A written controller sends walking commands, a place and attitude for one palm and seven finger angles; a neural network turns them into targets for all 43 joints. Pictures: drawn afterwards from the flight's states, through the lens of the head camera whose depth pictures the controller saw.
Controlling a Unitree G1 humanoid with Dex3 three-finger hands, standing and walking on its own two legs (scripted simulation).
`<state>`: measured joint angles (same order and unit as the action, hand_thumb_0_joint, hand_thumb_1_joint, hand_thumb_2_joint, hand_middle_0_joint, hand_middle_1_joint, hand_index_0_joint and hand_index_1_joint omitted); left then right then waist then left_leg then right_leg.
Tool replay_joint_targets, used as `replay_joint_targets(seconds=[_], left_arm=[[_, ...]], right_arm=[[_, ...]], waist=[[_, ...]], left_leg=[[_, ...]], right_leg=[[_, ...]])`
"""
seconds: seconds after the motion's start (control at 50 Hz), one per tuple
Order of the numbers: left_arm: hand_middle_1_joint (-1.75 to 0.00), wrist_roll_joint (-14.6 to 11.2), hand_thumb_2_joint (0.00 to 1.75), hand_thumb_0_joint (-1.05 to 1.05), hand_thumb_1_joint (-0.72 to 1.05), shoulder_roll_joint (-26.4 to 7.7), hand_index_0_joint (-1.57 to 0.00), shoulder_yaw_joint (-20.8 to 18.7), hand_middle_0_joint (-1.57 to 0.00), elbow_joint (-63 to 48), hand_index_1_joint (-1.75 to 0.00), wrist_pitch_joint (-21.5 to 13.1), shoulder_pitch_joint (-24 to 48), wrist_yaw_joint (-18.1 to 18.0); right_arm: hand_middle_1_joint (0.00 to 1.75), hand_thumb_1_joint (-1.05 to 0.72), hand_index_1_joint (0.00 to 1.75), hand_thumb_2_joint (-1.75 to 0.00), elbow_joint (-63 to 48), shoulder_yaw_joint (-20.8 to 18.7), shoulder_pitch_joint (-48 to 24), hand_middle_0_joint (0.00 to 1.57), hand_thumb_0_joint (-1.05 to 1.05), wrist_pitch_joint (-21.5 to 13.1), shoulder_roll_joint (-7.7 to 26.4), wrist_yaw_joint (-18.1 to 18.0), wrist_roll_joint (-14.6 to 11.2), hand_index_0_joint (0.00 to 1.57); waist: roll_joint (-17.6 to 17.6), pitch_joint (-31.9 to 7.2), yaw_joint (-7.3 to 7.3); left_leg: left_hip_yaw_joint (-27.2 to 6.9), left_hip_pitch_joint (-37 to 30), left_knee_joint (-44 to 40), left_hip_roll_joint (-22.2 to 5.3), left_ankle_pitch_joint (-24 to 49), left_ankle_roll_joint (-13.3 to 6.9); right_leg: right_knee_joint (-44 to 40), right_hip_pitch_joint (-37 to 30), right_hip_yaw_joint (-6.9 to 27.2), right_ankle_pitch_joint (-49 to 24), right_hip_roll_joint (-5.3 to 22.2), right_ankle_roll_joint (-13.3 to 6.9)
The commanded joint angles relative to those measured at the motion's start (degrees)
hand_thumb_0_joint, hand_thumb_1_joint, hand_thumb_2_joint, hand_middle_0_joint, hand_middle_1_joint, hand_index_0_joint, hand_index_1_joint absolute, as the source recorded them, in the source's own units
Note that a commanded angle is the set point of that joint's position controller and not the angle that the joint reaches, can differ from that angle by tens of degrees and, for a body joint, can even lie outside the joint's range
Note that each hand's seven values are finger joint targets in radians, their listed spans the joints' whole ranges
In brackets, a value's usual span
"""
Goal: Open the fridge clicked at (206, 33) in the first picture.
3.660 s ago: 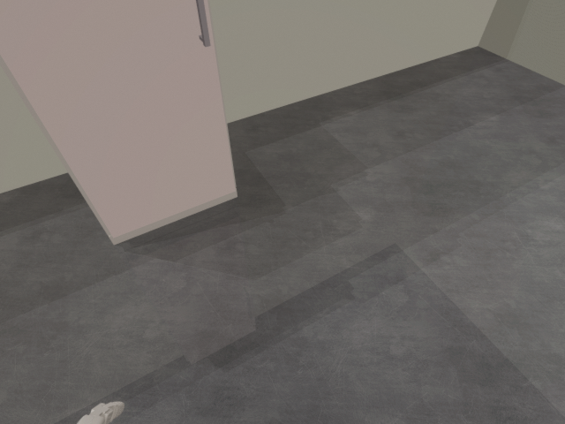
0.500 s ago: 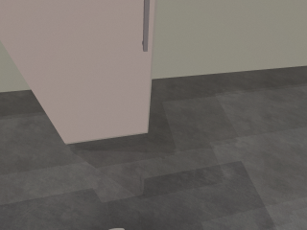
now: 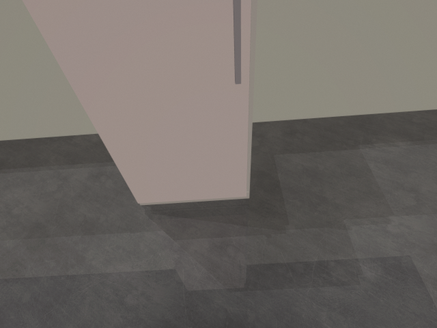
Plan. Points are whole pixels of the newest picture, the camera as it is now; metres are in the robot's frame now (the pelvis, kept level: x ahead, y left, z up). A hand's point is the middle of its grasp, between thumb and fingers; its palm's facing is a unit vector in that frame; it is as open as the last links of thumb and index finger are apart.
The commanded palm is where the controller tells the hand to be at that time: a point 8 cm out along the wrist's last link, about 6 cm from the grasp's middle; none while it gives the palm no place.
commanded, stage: take the last steps up to it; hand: right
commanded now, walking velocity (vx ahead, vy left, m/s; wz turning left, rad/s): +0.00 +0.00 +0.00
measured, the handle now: (236, 8) +0.78 -0.01 +0.22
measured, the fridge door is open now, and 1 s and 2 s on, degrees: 0 0 0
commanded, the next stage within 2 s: come to a stop and stand still in 1.02 s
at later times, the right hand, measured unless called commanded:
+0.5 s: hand (294, 323) +0.17 -0.13 -0.15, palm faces -0.19 +0.97 -0.16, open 7.4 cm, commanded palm none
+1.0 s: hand out of the picture +0.15 -0.10 -0.19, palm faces +0.01 +0.99 -0.14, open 7.3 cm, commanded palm none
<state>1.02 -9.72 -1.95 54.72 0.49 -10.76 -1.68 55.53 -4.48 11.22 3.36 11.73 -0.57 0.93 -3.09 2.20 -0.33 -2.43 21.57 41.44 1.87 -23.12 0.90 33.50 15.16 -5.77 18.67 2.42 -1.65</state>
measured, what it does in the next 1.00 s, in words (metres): walks ahead: left foot, then right foot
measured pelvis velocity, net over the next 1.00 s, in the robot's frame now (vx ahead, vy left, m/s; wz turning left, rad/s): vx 0.22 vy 0.06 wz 0.08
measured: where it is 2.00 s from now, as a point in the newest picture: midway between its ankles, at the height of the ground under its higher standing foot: (218, 325)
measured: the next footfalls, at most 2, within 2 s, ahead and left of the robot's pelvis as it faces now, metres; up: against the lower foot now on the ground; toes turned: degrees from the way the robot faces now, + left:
left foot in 0.54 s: +0.11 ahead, +0.19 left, +0.00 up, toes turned +14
right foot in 0.98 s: +0.35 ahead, -0.01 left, +0.00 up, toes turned -4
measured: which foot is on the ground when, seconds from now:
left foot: up 0.00-0.52, down 0.54-1.00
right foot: down 0.00-0.56, up 0.58-0.96, down 0.98-1.00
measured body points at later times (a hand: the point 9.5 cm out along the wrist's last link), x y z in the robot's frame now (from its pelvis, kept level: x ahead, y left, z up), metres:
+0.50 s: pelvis +0.05 +0.03 +0.01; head +0.07 +0.03 +0.46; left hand -0.10 +0.24 -0.13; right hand +0.18 -0.18 -0.14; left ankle +0.06 +0.18 -0.71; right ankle -0.01 -0.09 -0.73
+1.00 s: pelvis +0.22 +0.06 -0.01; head +0.24 +0.04 +0.44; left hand +0.31 +0.31 -0.14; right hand +0.15 -0.15 -0.18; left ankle +0.08 +0.18 -0.72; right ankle +0.31 -0.01 -0.73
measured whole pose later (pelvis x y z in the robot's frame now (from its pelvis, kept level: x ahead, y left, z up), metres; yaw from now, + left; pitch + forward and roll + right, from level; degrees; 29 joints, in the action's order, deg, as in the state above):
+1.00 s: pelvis +0.22 +0.06 -0.01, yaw +5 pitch -1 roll +2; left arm 1.7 -9.7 -2.9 57.2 -3.1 -6.5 0.8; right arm 67.0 -2.0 23.5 -2.5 8.6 -1.1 1.0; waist -1.5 3.4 -1.9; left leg 8.5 1.9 33.4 -2.9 -26.5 1.1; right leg 36.4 23.8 -8.9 10.1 3.5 -2.8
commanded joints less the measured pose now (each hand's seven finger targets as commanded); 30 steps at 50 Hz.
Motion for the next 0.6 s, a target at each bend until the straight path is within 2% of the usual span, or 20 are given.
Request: replay_joint_targets(seconds=[0.0, 0.02, 0.04, 0.1, 0.12, 0.18, 0.22, 0.26, 0.3, 0.32, 0.4, 0.42, 0.44, 0.46, 0.48, 0.5, 0.52, 0.54, 0.56, 0.58], left_arm=[[-0.30, 0.61, 0.90, 0.00, 0.90, -9.07, -0.20, -1.29, -0.20, -3.36, -0.30, -1.04, 0.06, -1.38], [-0.30, 0.53, 0.90, 0.00, 0.90, -8.45, -0.20, -1.02, -0.20, -3.18, -0.30, -1.38, -0.45, -1.36], [-0.30, 0.68, 0.90, 0.00, 0.90, -8.91, -0.20, -1.13, -0.20, -2.69, -0.30, -1.63, -2.39, -1.25], [-0.30, 0.63, 0.90, 0.00, 0.90, -9.07, -0.20, -1.80, -0.20, -0.40, -0.30, -2.28, -7.74, -1.03], [-0.30, 0.52, 0.90, 0.00, 0.90, -8.82, -0.20, -1.87, -0.20, 0.33, -0.30, -2.53, -9.49, -1.04], [-0.30, 0.70, 0.90, 0.00, 0.90, -9.25, -0.20, -2.33, -0.20, 2.48, -0.30, -3.14, -13.40, -1.00], [-0.30, 0.79, 0.90, 0.00, 0.90, -8.96, -0.20, -2.55, -0.20, 3.68, -0.30, -3.37, -15.38, -1.06], [-0.30, 0.91, 0.90, 0.00, 0.90, -9.25, -0.20, -2.58, -0.20, 4.66, -0.30, -3.44, -16.55, -0.95], [-0.30, 1.07, 0.90, 0.00, 0.90, -9.37, -0.20, -2.62, -0.20, 5.66, -0.30, -3.46, -16.96, -0.79], [-0.30, 1.09, 0.90, 0.00, 0.90, -9.21, -0.20, -2.65, -0.20, 6.08, -0.30, -3.45, -17.53, -0.68], [-0.30, 1.34, 0.90, 0.00, 0.90, -9.70, -0.20, -2.78, -0.20, 7.17, -0.30, -3.15, -15.96, -0.05], [-0.30, 1.33, 0.90, 0.00, 0.90, -9.44, -0.20, -2.73, -0.20, 7.48, -0.30, -3.05, -16.13, 0.11], [-0.30, 1.32, 0.90, 0.00, 0.90, -9.41, -0.20, -2.64, -0.20, 7.72, -0.30, -2.97, -15.42, 0.19], [-0.30, 1.21, 0.90, 0.00, 0.90, -8.76, -0.20, -2.55, -0.20, 8.04, -0.30, -2.89, -15.10, 0.25], [-0.30, 1.04, 0.90, 0.00, 0.90, -8.30, -0.20, -2.34, -0.20, 8.29, -0.30, -2.78, -14.95, 0.44], [-0.30, 0.57, 0.90, 0.00, 0.90, -7.06, -0.20, -2.10, -0.20, 8.45, -0.30, -2.95, -14.50, 0.80], [-0.30, -0.11, 0.90, 0.00, 0.90, -3.16, -0.20, -1.14, -0.20, 7.43, -0.30, -3.11, -15.00, 1.38], [-0.30, 0.11, 0.90, 0.00, 0.90, -3.14, -0.20, -0.63, -0.20, 4.51, -0.30, -2.75, -9.89, 1.31], [-0.30, 0.40, 0.90, 0.00, 0.90, -4.06, -0.20, -1.37, -0.20, 3.96, -0.30, -2.48, -7.97, 1.33], [-0.30, 0.30, 0.90, 0.00, 0.90, -3.64, -0.20, -1.73, -0.20, 4.83, -0.30, -2.30, -8.13, 1.59]], right_arm=[[0.30, -0.90, 0.30, -0.90, -3.32, -1.94, 0.96, 0.20, 0.00, -0.44, 5.56, 0.56, 0.72, 0.20], [0.30, -0.90, 0.30, -0.90, -2.55, -1.68, 1.93, 0.20, 0.00, -0.75, 4.79, 0.98, 0.70, 0.20], [0.30, -0.90, 0.30, -0.90, -2.12, -1.33, 2.23, 0.20, 0.00, -0.82, 4.14, 1.21, 0.68, 0.20], [0.30, -0.90, 0.30, -0.90, -2.07, -0.89, 0.82, 0.20, 0.00, -1.06, 3.86, 1.72, 0.87, 0.20], [0.30, -0.90, 0.30, -0.90, -2.04, -0.75, -0.25, 0.20, 0.00, -1.31, 3.91, 1.98, 0.94, 0.20], [0.30, -0.90, 0.30, -0.90, -2.35, -0.50, -2.19, 0.20, 0.00, -1.50, 3.21, 2.36, 1.03, 0.20], [0.30, -0.90, 0.30, -0.90, -2.29, -0.37, -3.69, 0.20, 0.00, -1.65, 3.00, 2.56, 1.04, 0.20], [0.30, -0.90, 0.30, -0.90, -2.45, -0.06, -5.42, 0.20, 0.00, -1.61, 2.76, 2.79, 1.00, 0.20], [0.30, -0.90, 0.30, -0.90, -2.18, 0.21, -6.11, 0.20, 0.00, -1.74, 1.96, 2.93, 0.91, 0.20], [0.30, -0.90, 0.30, -0.90, -2.25, 0.43, -7.00, 0.20, 0.00, -2.00, 2.02, 3.01, 0.88, 0.20], [0.30, -0.90, 0.30, -0.90, -1.52, 0.81, -6.98, 0.20, 0.00, -2.79, 0.69, 2.94, 0.53, 0.20], [0.30, -0.90, 0.30, -0.90, -1.44, 0.88, -6.94, 0.20, 0.00, -3.07, 0.74, 2.87, 0.48, 0.20], [0.30, -0.90, 0.30, -0.90, -0.81, 0.74, -5.51, 0.20, 0.00, -3.32, 0.50, 2.75, 0.38, 0.20], [0.30, -0.90, 0.30, -0.90, 0.22, 0.50, -3.47, 0.20, 0.00, -3.66, 0.61, 2.57, 0.43, 0.20], [0.30, -0.90, 0.30, -0.90, 1.87, 0.41, 0.35, 0.20, 0.00, -4.11, 1.41, 2.30, 0.46, 0.20], [0.30, -0.90, 0.30, -0.90, 3.99, -0.09, 6.17, 0.20, 0.00, -4.82, 3.59, 1.85, 0.54, 0.20], [0.30, -0.90, 0.30, -0.90, 6.03, -1.19, 12.82, 0.20, 0.00, -5.81, 9.62, 0.99, 0.84, 0.20], [0.30, -0.90, 0.30, -0.90, 7.19, -1.70, 17.03, 0.20, 0.00, -5.58, 13.40, 0.43, 0.00, 0.20], [0.30, -0.90, 0.30, -0.90, 6.80, -1.49, 15.47, 0.20, 0.00, -5.41, 12.11, 0.13, -0.22, 0.20], [0.30, -0.90, 0.30, -0.90, 6.43, -1.08, 11.95, 0.20, 0.00, -5.96, 10.00, 0.04, -0.20, 0.20]], waist=[[13.51, 1.79, -0.62], [10.72, 0.13, -0.65], [10.97, -0.94, 0.05], [10.63, -1.32, 2.18], [9.32, -0.88, 2.85], [9.38, 0.00, 3.94], [9.78, 0.69, 4.64], [9.72, 1.62, 5.06], [9.83, 1.97, 4.92], [10.41, 1.75, 5.30], [12.64, 2.23, 4.13], [12.32, 2.39, 4.09], [13.12, 2.35, 3.04], [11.69, 1.47, 1.92], [9.62, -0.16, 0.13], [5.01, -3.02, -2.62], [-9.33, -6.92, -5.23], [-13.90, -4.92, -6.51], [-7.33, -1.28, -5.95], [-8.74, 0.77, -4.35]], left_leg=[[-1.31, 7.54, 22.18, -2.21, -1.15, 1.06], [-0.25, 8.18, 23.16, -2.55, 0.84, 1.39], [0.37, 8.99, 23.73, -2.41, 1.95, 1.82], [1.24, 12.45, 21.83, -3.64, 3.75, 2.12], [1.58, 13.11, 20.45, -4.06, 4.16, 2.12], [2.07, 14.98, 17.18, -5.54, 4.58, 2.13], [2.55, 15.60, 14.63, -6.35, 4.25, 1.97], [3.02, 14.74, 11.66, -7.32, 3.70, 1.78], [4.13, 13.27, 8.58, -7.49, 3.93, 1.44], [4.69, 12.10, 6.09, -7.40, 3.30, 1.18], [7.63, 4.84, -2.48, -6.65, 3.11, 0.45], [8.37, 2.39, -4.43, -5.90, 2.78, 0.07], [8.91, -0.35, -6.95, -5.43, 3.90, -0.16], [9.82, -5.03, -11.17, -4.63, 6.89, -0.45], [10.96, -12.01, -15.56, -3.29, 10.22, -0.84], [8.26, -21.76, -18.54, -5.31, 10.85, -2.16], [-6.77, -34.28, -23.76, -18.38, 1.56, -6.35], [-20.95, -31.51, -29.53, -26.09, 0.44, -9.88], [-18.91, -26.09, -31.42, -26.29, -2.05, -11.08], [-15.87, -20.31, -32.50, -23.86, -5.51, -9.66]], right_leg=[[-19.46, -0.26, 13.22, -16.05, 15.79, -4.62], [-19.01, -2.94, 11.24, -15.88, 14.84, -4.16], [-19.62, -5.21, 10.12, -13.64, 14.23, -3.80], [-21.40, -11.03, 11.43, -5.35, 15.29, -4.48], [-21.84, -12.43, 12.02, -4.73, 15.68, -4.74], [-23.06, -15.48, 12.49, -4.03, 17.37, -5.15], [-23.42, -17.08, 12.67, -4.96, 18.34, -5.67], [-24.13, -16.01, 12.24, -4.14, 19.28, -6.26], [-24.57, -15.07, 10.75, -3.22, 18.81, -6.06], [-24.17, -15.07, 10.48, -3.55, 18.52, -6.04], [-23.04, -10.07, 6.77, -3.09, 17.68, -5.23], [-22.20, -8.57, 6.88, -3.53, 17.15, -5.18], [-21.12, -7.08, 5.90, -3.58, 16.84, -4.77], [-18.70, -5.58, 4.66, -3.72, 15.98, -3.88], [-14.23, -3.26, 2.85, -2.99, 13.78, -2.26], [-5.75, 1.66, -0.82, -3.32, 11.12, -0.42], [10.15, 15.15, -6.36, 6.17, 6.12, 1.99], [22.75, 23.02, -2.43, 17.24, 2.37, 2.33], [28.80, 24.52, 2.27, 13.79, 3.90, 1.61], [30.92, 23.68, 3.27, 8.63, 5.66, 1.26]])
